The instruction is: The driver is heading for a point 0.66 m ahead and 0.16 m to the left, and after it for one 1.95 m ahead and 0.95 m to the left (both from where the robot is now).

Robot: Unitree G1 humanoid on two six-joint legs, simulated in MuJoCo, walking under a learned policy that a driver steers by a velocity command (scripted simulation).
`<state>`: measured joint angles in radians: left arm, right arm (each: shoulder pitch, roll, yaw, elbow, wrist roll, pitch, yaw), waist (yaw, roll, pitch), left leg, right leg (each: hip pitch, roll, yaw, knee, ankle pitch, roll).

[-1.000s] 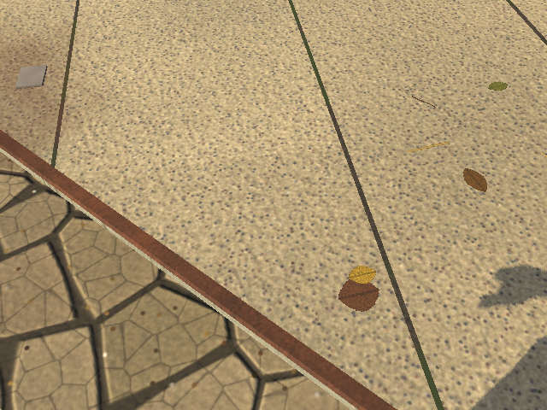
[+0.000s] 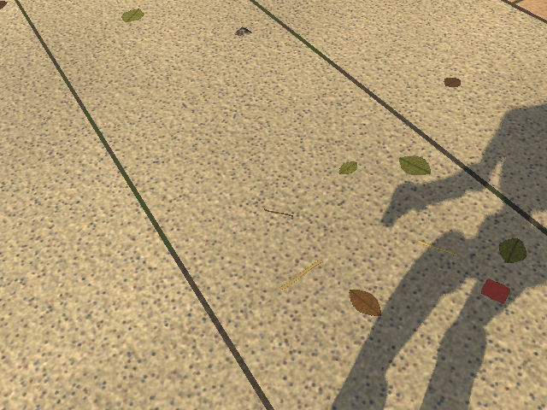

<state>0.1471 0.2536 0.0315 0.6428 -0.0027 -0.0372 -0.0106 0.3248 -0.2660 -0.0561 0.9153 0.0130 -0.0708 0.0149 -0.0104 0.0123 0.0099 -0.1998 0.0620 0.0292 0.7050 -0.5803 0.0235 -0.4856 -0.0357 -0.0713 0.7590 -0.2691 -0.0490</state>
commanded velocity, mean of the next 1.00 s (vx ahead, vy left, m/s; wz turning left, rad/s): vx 0.46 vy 0.00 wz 0.36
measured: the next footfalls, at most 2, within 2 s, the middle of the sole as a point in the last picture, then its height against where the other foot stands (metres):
left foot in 0.48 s outside the picture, level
right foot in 0.96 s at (265, 312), level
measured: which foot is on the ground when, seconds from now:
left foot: up 0.00-0.46, down 0.48-0.96, up 0.98-1.00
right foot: down 0.00-0.48, up 0.50-0.94, down 0.96-1.00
